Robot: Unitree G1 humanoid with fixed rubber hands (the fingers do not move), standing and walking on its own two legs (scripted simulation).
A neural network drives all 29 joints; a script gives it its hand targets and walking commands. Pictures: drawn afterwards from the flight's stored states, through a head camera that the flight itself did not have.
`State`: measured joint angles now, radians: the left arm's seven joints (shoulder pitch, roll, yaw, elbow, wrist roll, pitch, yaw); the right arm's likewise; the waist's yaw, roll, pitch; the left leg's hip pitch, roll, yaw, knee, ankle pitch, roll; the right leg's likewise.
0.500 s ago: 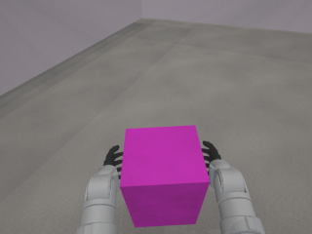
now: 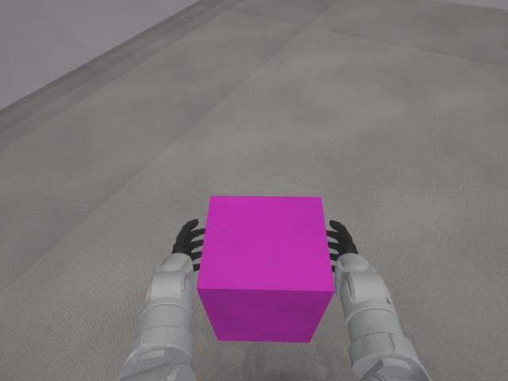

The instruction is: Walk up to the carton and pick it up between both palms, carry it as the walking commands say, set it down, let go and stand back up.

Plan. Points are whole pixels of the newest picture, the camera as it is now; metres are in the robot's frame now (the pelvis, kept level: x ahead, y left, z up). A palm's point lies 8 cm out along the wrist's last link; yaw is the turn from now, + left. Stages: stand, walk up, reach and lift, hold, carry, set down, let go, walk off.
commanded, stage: set down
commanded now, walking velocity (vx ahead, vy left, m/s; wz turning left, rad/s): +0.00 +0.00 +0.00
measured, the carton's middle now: (264, 275) +0.31 +0.00 -0.08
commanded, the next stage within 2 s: none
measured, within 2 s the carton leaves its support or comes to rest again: neither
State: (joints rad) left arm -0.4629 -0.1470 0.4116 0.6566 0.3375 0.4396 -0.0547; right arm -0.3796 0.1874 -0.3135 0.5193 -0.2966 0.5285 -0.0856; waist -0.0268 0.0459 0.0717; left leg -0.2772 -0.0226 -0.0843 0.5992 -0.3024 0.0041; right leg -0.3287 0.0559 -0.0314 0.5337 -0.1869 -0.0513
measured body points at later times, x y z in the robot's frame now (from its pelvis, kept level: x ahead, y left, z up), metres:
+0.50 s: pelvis +0.01 +0.01 -0.02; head +0.15 +0.00 +0.41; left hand +0.34 +0.11 -0.11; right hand +0.30 -0.17 -0.12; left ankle +0.01 +0.13 -0.73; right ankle +0.06 -0.09 -0.73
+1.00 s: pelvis -0.05 -0.01 -0.08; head +0.19 -0.03 +0.30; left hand +0.34 +0.10 -0.20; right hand +0.31 -0.18 -0.21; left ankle +0.01 +0.12 -0.73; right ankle +0.06 -0.09 -0.73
